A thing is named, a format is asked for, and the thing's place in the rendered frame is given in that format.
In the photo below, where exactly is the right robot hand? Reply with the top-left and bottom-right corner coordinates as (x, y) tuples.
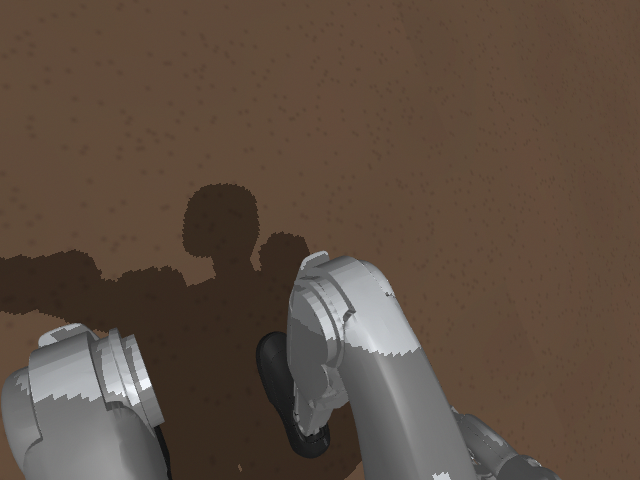
(449, 404), (519, 480)

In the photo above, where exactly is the right robot foot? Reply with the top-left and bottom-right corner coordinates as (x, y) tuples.
(256, 331), (330, 458)

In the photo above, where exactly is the right robot arm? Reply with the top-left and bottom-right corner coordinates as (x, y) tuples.
(497, 455), (561, 480)

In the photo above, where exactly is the left robot foot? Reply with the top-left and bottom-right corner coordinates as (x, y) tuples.
(154, 425), (172, 480)

